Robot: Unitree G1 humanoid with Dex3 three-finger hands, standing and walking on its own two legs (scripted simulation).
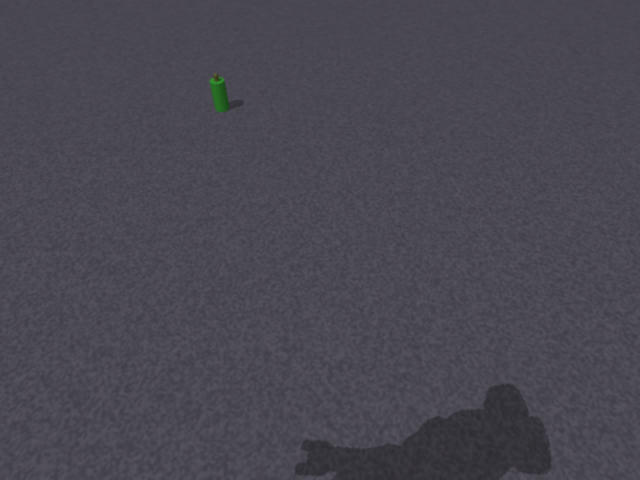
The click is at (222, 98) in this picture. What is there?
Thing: necked bottle
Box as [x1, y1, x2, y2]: [209, 73, 228, 111]
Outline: 215,73 213,75 214,76 209,80 215,109 218,111 224,111 228,109 223,78 219,77
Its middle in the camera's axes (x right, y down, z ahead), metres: -0.55 -0.83 +2.18
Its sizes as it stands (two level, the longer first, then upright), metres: 0.080 0.080 0.209
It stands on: the floor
